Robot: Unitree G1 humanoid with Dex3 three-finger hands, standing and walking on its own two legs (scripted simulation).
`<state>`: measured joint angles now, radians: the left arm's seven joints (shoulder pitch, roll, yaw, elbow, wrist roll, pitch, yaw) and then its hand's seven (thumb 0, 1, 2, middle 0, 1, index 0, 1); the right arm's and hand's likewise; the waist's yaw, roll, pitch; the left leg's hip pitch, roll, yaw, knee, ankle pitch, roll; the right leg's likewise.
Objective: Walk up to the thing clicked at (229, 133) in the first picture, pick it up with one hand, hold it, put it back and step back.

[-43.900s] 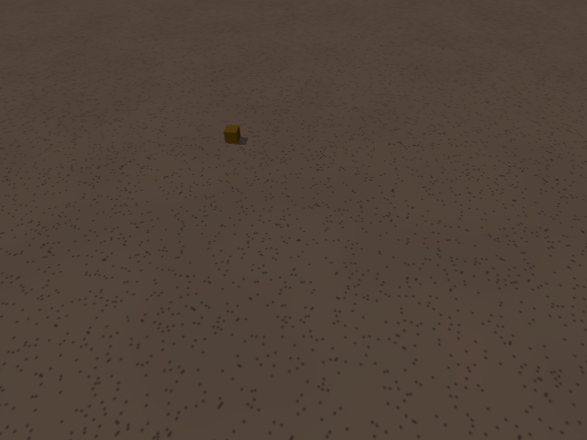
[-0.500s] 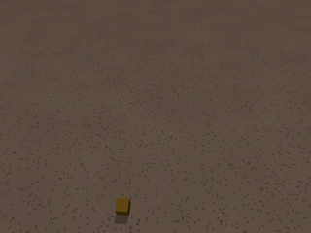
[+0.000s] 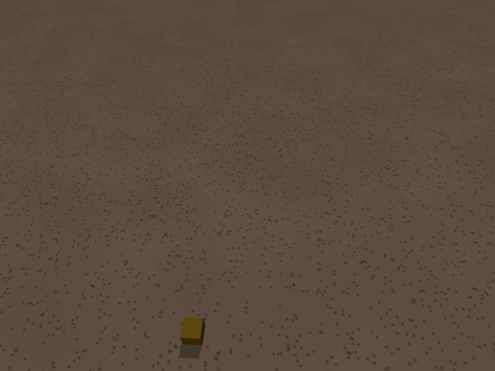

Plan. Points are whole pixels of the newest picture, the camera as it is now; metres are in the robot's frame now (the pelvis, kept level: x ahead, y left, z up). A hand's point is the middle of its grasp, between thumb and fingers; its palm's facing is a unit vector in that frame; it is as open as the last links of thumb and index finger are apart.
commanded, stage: stand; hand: left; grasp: from above
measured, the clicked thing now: (193, 331) +0.45 +0.23 -0.75
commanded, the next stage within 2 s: step back in 0.66 s
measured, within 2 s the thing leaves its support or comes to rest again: neither
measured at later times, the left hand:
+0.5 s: hand out of the picture +0.07 +0.25 -0.16, palm faces +0.01 -0.94 -0.33, open 7.4 cm
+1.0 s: hand out of the picture +0.08 +0.31 -0.18, palm faces -0.02 -0.93 -0.37, open 7.4 cm
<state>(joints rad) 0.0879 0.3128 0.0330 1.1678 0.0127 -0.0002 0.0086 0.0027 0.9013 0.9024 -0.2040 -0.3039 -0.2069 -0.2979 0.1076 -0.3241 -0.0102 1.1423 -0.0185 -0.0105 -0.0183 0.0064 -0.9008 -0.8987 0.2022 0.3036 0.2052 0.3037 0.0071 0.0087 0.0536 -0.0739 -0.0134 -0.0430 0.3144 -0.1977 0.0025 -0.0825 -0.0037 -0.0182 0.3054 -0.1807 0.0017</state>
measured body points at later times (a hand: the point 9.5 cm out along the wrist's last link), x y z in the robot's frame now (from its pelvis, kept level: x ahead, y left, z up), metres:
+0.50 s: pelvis +0.00 +0.00 +0.00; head +0.01 +0.00 +0.45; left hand +0.07 +0.30 -0.14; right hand +0.07 -0.29 -0.14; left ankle -0.02 +0.12 -0.75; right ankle -0.01 -0.12 -0.75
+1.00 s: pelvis -0.06 +0.04 -0.03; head +0.01 +0.07 +0.42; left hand +0.08 +0.36 -0.16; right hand +0.01 -0.29 -0.13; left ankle -0.07 +0.13 -0.75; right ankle -0.02 -0.11 -0.74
